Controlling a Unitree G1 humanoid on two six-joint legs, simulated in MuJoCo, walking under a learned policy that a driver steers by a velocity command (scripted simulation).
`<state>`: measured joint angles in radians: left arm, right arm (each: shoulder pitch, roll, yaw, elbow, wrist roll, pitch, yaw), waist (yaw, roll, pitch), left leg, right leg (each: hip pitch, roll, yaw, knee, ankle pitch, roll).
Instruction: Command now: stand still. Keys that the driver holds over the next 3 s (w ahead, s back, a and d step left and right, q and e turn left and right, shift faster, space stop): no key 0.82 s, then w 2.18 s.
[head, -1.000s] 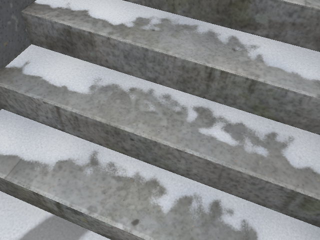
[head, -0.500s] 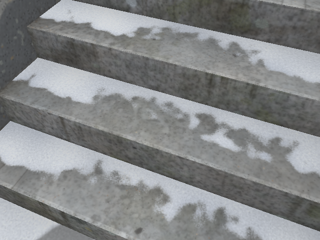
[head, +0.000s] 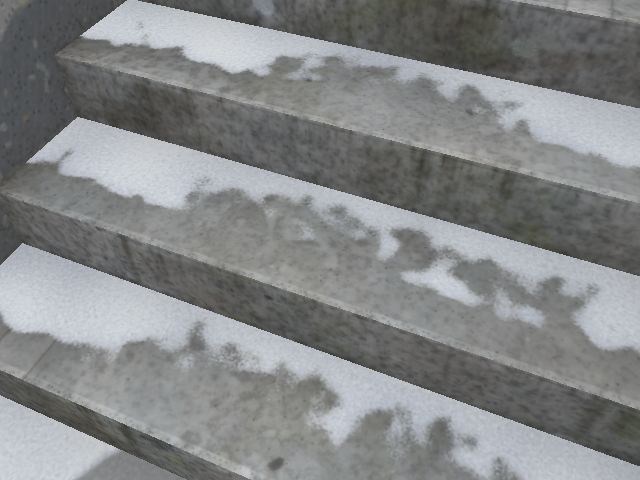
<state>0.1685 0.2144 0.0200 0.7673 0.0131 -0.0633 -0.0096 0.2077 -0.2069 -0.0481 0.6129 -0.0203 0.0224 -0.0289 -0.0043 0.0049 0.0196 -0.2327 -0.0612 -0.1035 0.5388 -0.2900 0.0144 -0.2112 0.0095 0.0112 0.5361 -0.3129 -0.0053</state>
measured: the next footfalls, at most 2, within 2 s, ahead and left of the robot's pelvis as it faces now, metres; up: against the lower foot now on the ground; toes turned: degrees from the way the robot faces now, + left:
right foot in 1.50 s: +0.22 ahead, -0.13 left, +0.00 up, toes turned -3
left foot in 2.00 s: +0.53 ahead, +0.06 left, +0.17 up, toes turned +5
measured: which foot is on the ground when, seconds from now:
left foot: down 0.00-1.00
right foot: down 0.00-1.00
